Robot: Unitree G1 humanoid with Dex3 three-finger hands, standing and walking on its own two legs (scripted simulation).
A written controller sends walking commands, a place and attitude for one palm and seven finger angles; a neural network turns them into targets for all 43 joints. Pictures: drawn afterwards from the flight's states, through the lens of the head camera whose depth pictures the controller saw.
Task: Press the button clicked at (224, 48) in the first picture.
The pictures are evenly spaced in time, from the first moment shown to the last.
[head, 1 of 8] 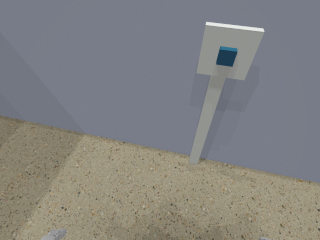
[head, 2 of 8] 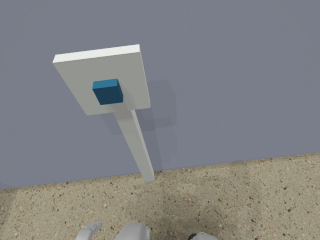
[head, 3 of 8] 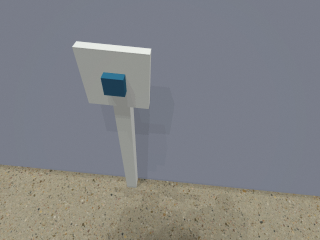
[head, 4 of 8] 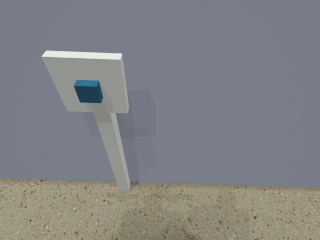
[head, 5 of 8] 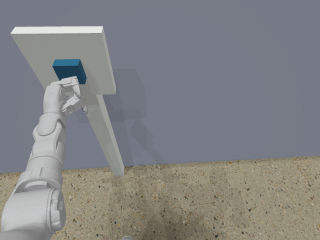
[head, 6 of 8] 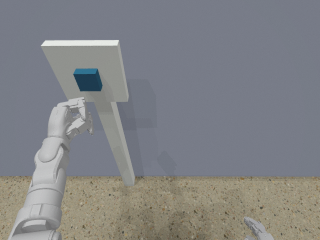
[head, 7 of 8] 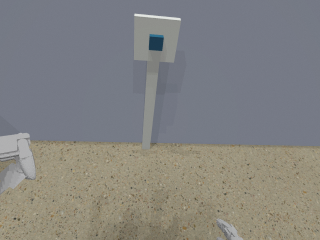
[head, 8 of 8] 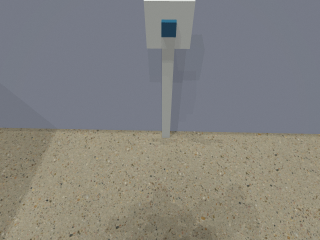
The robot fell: no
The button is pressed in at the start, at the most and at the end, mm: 0 13 0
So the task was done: yes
